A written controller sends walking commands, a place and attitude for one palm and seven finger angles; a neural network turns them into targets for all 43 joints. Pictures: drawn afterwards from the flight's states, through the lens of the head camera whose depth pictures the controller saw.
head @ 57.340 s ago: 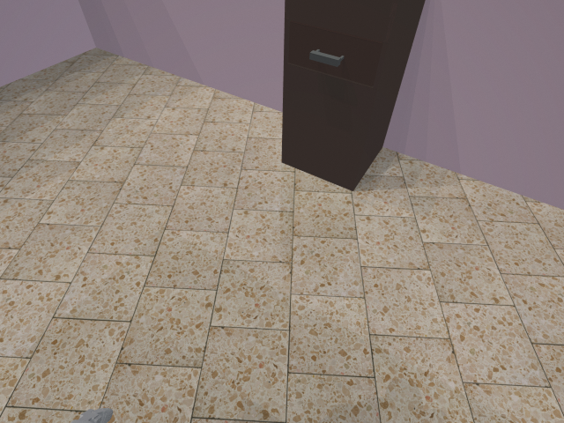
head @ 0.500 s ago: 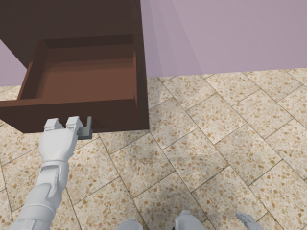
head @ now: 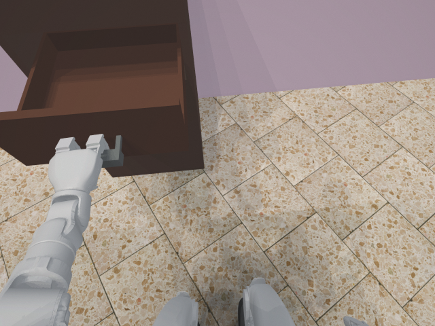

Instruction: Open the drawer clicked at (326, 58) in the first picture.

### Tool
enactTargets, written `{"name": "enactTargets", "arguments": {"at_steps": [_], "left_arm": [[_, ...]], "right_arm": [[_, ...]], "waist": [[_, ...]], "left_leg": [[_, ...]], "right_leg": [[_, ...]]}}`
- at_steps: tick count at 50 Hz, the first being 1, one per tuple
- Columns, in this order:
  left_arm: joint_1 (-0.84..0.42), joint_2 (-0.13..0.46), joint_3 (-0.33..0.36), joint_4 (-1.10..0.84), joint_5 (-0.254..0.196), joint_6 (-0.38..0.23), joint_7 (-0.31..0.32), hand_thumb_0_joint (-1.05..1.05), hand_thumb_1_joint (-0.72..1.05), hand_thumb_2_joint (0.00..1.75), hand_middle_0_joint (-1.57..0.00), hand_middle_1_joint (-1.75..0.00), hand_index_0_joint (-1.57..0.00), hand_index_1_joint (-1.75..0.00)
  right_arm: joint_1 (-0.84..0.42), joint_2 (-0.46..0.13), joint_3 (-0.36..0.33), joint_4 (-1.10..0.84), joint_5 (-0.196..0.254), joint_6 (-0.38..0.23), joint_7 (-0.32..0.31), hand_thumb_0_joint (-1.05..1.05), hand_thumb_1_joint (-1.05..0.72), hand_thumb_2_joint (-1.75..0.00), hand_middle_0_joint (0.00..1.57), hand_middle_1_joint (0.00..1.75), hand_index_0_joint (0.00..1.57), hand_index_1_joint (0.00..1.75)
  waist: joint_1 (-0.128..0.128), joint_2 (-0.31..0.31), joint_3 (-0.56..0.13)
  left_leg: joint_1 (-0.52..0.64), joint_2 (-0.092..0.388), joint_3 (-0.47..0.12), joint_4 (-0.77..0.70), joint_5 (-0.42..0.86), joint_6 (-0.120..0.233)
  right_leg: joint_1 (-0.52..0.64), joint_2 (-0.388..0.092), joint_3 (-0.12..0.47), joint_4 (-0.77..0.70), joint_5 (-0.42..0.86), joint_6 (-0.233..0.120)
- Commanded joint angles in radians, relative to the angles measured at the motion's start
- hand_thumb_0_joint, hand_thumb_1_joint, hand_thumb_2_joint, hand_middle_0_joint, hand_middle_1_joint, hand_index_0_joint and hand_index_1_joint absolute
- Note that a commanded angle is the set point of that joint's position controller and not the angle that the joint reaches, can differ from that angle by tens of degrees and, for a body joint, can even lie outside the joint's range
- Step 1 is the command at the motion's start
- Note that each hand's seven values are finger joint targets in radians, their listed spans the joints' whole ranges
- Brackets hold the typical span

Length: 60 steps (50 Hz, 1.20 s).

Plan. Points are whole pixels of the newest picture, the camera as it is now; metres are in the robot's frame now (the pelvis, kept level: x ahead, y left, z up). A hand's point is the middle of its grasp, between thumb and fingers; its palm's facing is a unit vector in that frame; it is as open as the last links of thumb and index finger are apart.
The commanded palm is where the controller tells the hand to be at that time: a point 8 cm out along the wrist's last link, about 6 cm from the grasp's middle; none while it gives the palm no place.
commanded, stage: pull the drawer open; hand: left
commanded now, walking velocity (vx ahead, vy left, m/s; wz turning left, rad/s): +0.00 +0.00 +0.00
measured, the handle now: (92, 151) +0.46 +0.26 -0.02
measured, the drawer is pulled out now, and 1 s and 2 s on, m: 0.25 0.29 0.20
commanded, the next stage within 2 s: none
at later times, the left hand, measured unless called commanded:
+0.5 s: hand (86, 202) +0.35 +0.26 -0.04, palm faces -0.03 -0.02 -1.00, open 6.2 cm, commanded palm +0.31 +0.25 +0.01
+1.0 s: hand (87, 200) +0.36 +0.26 -0.04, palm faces +0.01 -0.03 -1.00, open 6.2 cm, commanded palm +0.36 +0.27 +0.01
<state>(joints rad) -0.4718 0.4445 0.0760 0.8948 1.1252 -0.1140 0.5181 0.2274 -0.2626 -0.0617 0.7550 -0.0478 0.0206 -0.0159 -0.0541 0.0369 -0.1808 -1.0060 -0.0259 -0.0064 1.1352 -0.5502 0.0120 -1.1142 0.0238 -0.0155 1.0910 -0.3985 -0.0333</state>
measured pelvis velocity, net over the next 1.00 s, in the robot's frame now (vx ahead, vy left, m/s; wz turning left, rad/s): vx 0.08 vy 0.02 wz -0.01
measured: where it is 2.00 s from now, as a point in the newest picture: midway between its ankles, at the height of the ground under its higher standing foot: outside the picture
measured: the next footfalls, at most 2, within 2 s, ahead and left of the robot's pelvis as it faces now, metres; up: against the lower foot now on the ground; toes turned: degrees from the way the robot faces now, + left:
none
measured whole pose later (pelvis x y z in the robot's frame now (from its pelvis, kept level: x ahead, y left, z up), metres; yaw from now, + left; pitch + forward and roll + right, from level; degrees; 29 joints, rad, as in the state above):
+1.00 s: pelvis +0.08 +0.02 +0.02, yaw -1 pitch +24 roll -2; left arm 0.07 0.33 -0.04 0.34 1.14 0.00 0.64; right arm 0.13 -0.25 -0.06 0.68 -0.07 0.02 -0.01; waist 0.02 0.03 -0.18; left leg -0.84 -0.02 -0.02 1.10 -0.60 0.02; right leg -0.94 0.02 -0.02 1.03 -0.50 -0.02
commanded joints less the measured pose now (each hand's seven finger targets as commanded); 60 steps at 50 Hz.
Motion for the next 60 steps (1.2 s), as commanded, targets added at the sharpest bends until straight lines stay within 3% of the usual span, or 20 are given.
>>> {"name": "enactTargets", "arguments": {"at_steps": [1,10,12,19,27,28,31,34,39,40,43,44,46,48,52,54,55,57,59,60], "left_arm": [[-0.307,0.244,0.046,-0.162,0.005,-0.021,0.064,0.0,0.9,0.9,-0.4,-1.35,-0.4,-1.35],[-0.348,0.233,0.035,-0.155,0.0,-0.014,0.08,0.0,0.9,0.9,-0.4,-1.35,-0.4,-1.35],[-0.261,0.189,0.023,-0.173,-0.011,-0.013,0.078,0.0,0.9,0.9,-0.4,-1.35,-0.4,-1.35],[-0.021,0.099,-0.009,-0.305,-0.036,0.005,0.088,0.0,0.9,0.9,-0.4,-1.35,-0.4,-1.35],[0.218,0.032,-0.033,-0.495,-0.025,0.074,0.132,0.0,0.9,0.9,-0.4,-1.35,-0.4,-1.35],[0.288,0.043,-0.015,-0.527,-0.028,0.089,0.129,0.0,0.9,0.9,-0.4,-1.35,-0.4,-1.35],[0.561,-0.014,-0.044,-0.626,-0.033,0.129,0.112,0.0,0.9,0.9,-0.4,-1.35,-0.4,-1.35],[0.724,-0.036,-0.048,-0.718,-0.05,0.151,0.09,0.0,0.9,0.9,-0.4,-1.35,-0.4,-1.35],[0.91,-0.022,-0.013,-0.829,-0.053,0.155,0.093,0.0,0.9,0.9,-0.4,-1.35,-0.4,-1.35],[0.759,0.012,0.006,-0.845,-0.048,0.16,0.099,0.0,0.9,0.9,-0.4,-1.35,-0.4,-1.35],[0.381,0.096,0.059,-0.822,-0.012,0.143,0.134,0.0,0.9,0.9,-0.4,-1.35,-0.4,-1.35],[0.463,0.089,0.066,-0.741,0.004,0.146,0.142,0.0,0.9,0.9,-0.4,-1.35,-0.4,-1.35],[0.467,0.061,0.039,-0.73,0.001,0.151,0.147,0.0,0.9,0.9,-0.4,-1.35,-0.4,-1.35],[0.183,0.123,0.048,-0.725,0.007,0.152,0.155,0.0,0.9,0.9,-0.4,-1.35,-0.4,-1.35],[0.112,0.146,0.041,-0.598,-0.001,0.175,0.131,0.0,0.9,0.9,-0.4,-1.35,-0.4,-1.35],[0.354,0.077,0.016,-0.568,-0.03,0.208,0.097,0.0,0.9,0.9,-0.4,-1.35,-0.4,-1.35],[0.285,0.09,0.012,-0.605,-0.043,0.211,0.081,0.0,0.9,0.9,-0.4,-1.35,-0.4,-1.35],[0.224,0.103,0.021,-0.575,-0.056,0.202,0.051,0.0,0.9,0.9,-0.4,-1.35,-0.4,-1.35],[0.186,0.159,0.062,-0.534,-0.049,0.162,0.031,0.0,0.9,0.9,-0.4,-1.35,-0.4,-1.35],[0.161,0.141,0.052,-0.527,-0.045,0.135,0.025,0.0,0.9,0.9,-0.4,-1.35,-0.4,-1.35]], "right_arm": [[0.078,-0.148,-0.048,-0.073,0.002,-0.032,-0.01,0.0,-0.9,-0.9,0.2,0.3,0.2,0.3],[0.088,-0.147,-0.047,-0.063,0.003,-0.036,-0.013,0.0,-0.9,-0.9,0.2,0.3,0.2,0.3],[0.078,-0.14,-0.049,-0.078,0.005,-0.035,-0.008,0.0,-0.9,-0.9,0.2,0.3,0.2,0.3],[0.034,-0.129,-0.051,-0.115,0.019,-0.029,-0.006,0.0,-0.9,-0.9,0.2,0.3,0.2,0.3],[-0.017,-0.122,-0.05,-0.147,0.016,-0.032,-0.007,0.0,-0.9,-0.9,0.2,0.3,0.2,0.3],[-0.028,-0.123,-0.049,-0.161,0.014,-0.031,-0.005,0.0,-0.9,-0.9,0.2,0.3,0.2,0.3],[-0.044,-0.109,-0.045,-0.197,0.016,-0.028,0.008,0.0,-0.9,-0.9,0.2,0.3,0.2,0.3],[-0.068,-0.106,-0.035,-0.233,0.021,-0.026,0.02,0.0,-0.9,-0.9,0.2,0.3,0.2,0.3],[-0.082,-0.102,-0.025,-0.263,0.011,-0.041,0.038,0.0,-0.9,-0.9,0.2,0.3,0.2,0.3],[-0.072,-0.115,-0.027,-0.246,0.008,-0.034,0.038,0.0,-0.9,-0.9,0.2,0.3,0.2,0.3],[-0.047,-0.122,-0.034,-0.195,-0.015,-0.036,0.013,0.0,-0.9,-0.9,0.2,0.3,0.2,0.3],[-0.045,-0.12,-0.036,-0.184,-0.024,-0.037,0.008,0.0,-0.9,-0.9,0.2,0.3,0.2,0.3],[-0.042,-0.115,-0.039,-0.182,-0.021,-0.032,0.007,0.0,-0.9,-0.9,0.2,0.3,0.2,0.3],[-0.025,-0.122,-0.038,-0.145,-0.02,-0.018,-0.011,0.0,-0.9,-0.9,0.2,0.3,0.2,0.3],[-0.01,-0.117,-0.037,-0.122,-0.014,0.006,-0.032,0.0,-0.9,-0.9,0.2,0.3,0.2,0.3],[-0.007,-0.103,-0.036,-0.149,-0.003,0.016,-0.025,0.0,-0.9,-0.9,0.2,0.3,0.2,0.3],[0.001,-0.109,-0.036,-0.15,0.002,0.023,-0.024,0.0,-0.9,-0.9,0.2,0.3,0.2,0.3],[0.005,-0.11,-0.03,-0.148,-0.001,0.029,-0.032,0.0,-0.9,-0.9,0.2,0.3,0.2,0.3],[-0.004,-0.114,-0.024,-0.135,-0.007,0.028,-0.042,0.0,-0.9,-0.9,0.2,0.3,0.2,0.3],[-0.002,-0.109,-0.023,-0.139,-0.008,0.024,-0.04,0.0,-0.9,-0.9,0.2,0.3,0.2,0.3]], "waist": [[0.014,0.016,-0.406],[0.008,0.004,-0.416],[0.032,0.021,-0.435],[0.057,0.003,-0.384],[0.055,-0.008,-0.346],[0.084,0.034,-0.371],[0.108,0.036,-0.369],[0.105,0.001,-0.332],[0.117,0.052,-0.326],[0.081,0.059,-0.325],[0.041,0.09,-0.346],[0.067,0.083,-0.346],[0.062,0.053,-0.357],[0.009,0.049,-0.362],[0.026,0.028,-0.411],[0.084,0.034,-0.447],[0.059,0.004,-0.441],[0.046,-0.034,-0.431],[0.059,-0.013,-0.408],[0.049,-0.017,-0.384]], "left_leg": [[0.122,-0.013,0.001,-0.158,0.233,0.021],[0.154,-0.01,-0.014,-0.174,0.227,0.018],[0.182,-0.011,-0.008,-0.188,0.254,0.015],[0.241,-0.001,-0.014,-0.228,0.304,0.008],[0.323,0.008,-0.015,-0.235,0.429,-0.001],[0.348,0.007,-0.014,-0.236,0.489,-0.006],[0.402,0.018,-0.016,-0.227,0.663,-0.019],[0.396,0.027,-0.02,-0.216,0.702,-0.012],[0.425,0.037,-0.025,-0.183,0.828,-0.021],[0.429,0.042,-0.033,-0.168,0.82,-0.023],[0.412,0.035,-0.035,-0.133,0.747,-0.025],[0.402,0.028,-0.027,-0.134,0.745,-0.025],[0.411,0.025,-0.021,-0.133,0.763,-0.03],[0.404,0.028,-0.035,-0.117,0.749,-0.032],[0.404,0.017,-0.014,-0.129,0.754,-0.024],[0.46,0.018,-0.014,-0.158,0.896,-0.022],[0.465,0.026,-0.02,-0.162,0.909,-0.02],[0.417,0.022,-0.012,-0.164,0.841,-0.003],[0.378,0.017,-0.009,-0.167,0.749,0.002],[0.354,0.014,-0.002,-0.167,0.684,0.006]], "right_leg": [[0.357,-0.003,0.018,-0.129,0.148,-0.003],[0.334,-0.002,0.007,-0.135,0.12,-0.005],[0.364,0.0,0.004,-0.141,0.142,-0.009],[0.4,0.004,-0.007,-0.163,0.172,-0.017],[0.427,0.009,-0.016,-0.177,0.264,-0.017],[0.446,0.01,-0.014,-0.171,0.289,-0.021],[0.477,0.014,-0.017,-0.168,0.386,-0.019],[0.488,0.014,-0.016,-0.165,0.437,-0.013],[0.487,0.012,-0.011,-0.127,0.54,-0.011],[0.452,0.009,-0.008,-0.122,0.553,-0.009],[0.402,0.01,-0.004,-0.095,0.516,-0.013],[0.411,0.009,-0.004,-0.09,0.509,-0.013],[0.433,0.007,-0.002,-0.103,0.546,-0.01],[0.402,-0.001,-0.007,-0.093,0.546,-0.007],[0.462,-0.006,-0.002,-0.111,0.582,-0.003],[0.54,-0.001,-0.005,-0.122,0.651,-0.003],[0.55,-0.003,-0.003,-0.137,0.685,0.002],[0.581,-0.006,0.005,-0.147,0.699,0.005],[0.558,-0.006,0.015,-0.139,0.64,0.002],[0.542,-0.005,0.017,-0.147,0.618,0.002]]}}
